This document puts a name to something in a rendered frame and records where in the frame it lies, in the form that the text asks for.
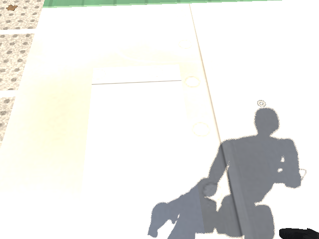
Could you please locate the robot right hand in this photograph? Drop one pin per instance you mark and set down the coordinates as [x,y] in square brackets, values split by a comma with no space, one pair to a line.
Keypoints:
[296,233]

